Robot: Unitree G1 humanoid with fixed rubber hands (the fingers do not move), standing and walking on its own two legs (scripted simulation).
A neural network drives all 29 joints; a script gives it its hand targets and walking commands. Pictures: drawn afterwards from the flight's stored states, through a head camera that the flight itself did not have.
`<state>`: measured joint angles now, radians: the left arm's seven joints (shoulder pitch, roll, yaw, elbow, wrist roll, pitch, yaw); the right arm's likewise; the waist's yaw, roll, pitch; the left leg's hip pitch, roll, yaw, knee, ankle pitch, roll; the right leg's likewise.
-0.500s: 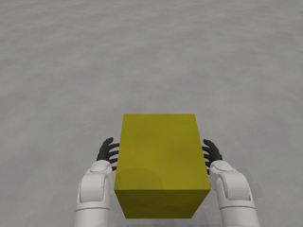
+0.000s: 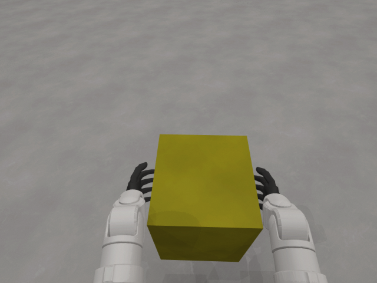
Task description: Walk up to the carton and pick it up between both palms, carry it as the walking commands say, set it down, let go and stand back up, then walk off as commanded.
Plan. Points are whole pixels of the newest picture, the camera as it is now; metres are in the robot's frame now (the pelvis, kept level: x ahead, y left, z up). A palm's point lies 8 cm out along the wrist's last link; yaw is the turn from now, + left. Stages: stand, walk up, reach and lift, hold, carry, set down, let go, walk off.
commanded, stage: hold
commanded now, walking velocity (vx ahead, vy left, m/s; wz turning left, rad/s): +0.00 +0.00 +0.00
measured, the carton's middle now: (201, 201) +0.31 -0.02 -0.03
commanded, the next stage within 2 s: set down in 0.24 s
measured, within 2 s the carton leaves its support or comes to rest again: neither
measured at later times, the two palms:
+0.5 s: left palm (127, 200) +0.30 +0.15 +0.02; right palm (255, 191) +0.30 -0.14 +0.02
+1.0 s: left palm (132, 208) +0.32 +0.15 -0.05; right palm (245, 200) +0.32 -0.14 -0.06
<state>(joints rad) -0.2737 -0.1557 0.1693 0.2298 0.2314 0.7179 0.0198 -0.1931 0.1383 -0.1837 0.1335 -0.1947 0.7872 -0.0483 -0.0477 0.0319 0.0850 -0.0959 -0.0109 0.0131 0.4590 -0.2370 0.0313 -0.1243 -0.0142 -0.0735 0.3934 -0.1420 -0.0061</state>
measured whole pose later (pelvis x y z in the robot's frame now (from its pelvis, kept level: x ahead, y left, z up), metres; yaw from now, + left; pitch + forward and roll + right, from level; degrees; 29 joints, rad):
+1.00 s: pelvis +0.01 +0.00 -0.02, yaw +2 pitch +10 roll +0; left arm -0.39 -0.19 0.38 0.54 0.31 0.33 0.00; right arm -0.33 0.17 -0.35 0.50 -0.28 0.37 -0.01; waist 0.02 0.01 0.00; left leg -0.51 -0.03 -0.02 0.62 -0.28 0.03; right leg -0.55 0.01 -0.01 0.58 -0.21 -0.01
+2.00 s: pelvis -0.03 -0.01 -0.15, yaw +4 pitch +39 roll -1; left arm -0.77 -0.10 0.42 0.63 0.19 0.26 0.04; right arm -0.71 0.10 -0.42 0.57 -0.20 0.31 -0.06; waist 0.01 0.02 -0.17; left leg -1.53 -0.07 -0.05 1.32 -0.47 0.01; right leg -1.55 0.03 0.02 1.28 -0.40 0.01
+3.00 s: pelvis -0.07 -0.01 -0.28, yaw +5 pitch +38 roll -1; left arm -1.34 0.08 0.39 0.73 0.13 0.31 0.09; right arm -1.21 -0.06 -0.47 0.59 -0.14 0.36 -0.09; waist -0.01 0.02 0.28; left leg -1.91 -0.11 -0.03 1.81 -0.56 -0.01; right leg -1.93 0.06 0.04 1.78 -0.50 0.04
